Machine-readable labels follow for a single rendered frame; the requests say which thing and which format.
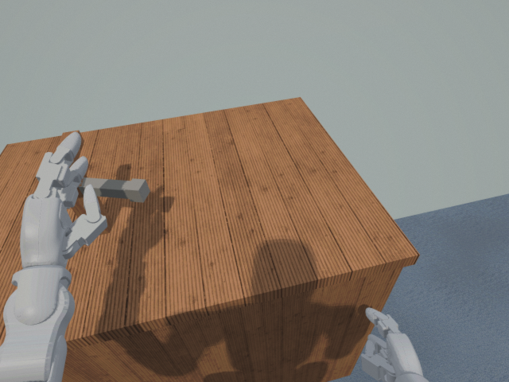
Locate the counter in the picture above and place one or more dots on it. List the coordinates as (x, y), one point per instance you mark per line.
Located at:
(253, 258)

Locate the robot left hand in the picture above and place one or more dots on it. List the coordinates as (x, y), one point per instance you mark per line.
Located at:
(45, 219)

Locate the left robot forearm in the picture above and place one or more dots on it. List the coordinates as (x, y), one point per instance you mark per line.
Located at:
(36, 317)

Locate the robot right hand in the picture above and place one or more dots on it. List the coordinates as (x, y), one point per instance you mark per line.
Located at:
(394, 358)

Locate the tap lever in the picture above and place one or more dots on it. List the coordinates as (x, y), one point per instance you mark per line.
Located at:
(136, 190)

